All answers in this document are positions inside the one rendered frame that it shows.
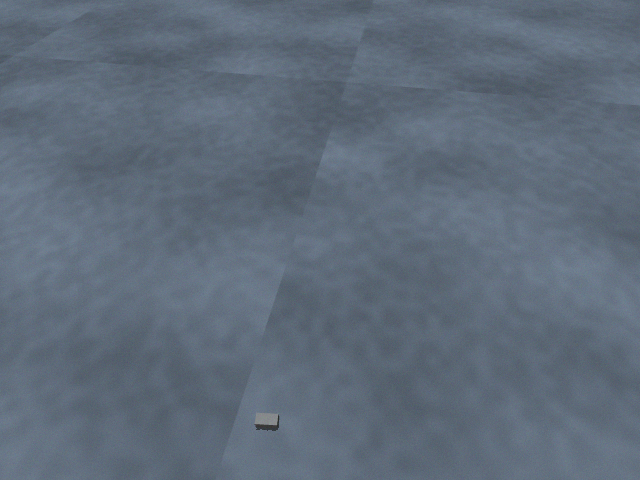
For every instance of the small box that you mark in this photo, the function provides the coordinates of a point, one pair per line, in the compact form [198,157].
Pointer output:
[267,420]

